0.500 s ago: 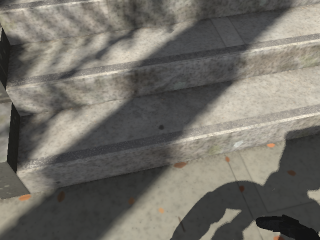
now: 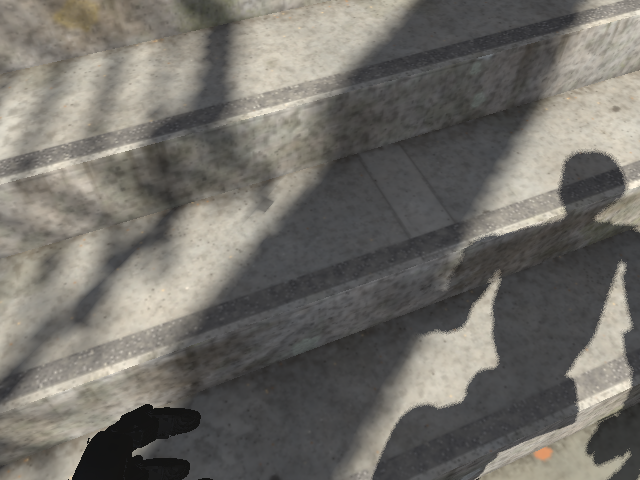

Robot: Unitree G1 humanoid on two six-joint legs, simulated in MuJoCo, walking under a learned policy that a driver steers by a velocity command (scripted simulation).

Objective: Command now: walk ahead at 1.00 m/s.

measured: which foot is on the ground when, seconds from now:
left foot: down 0.00-0.02, up 0.04-0.40, down 0.42-0.78, up 0.80-1.00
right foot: up 0.00-0.04, down 0.06-0.42, up 0.44-0.76, down 0.78-1.00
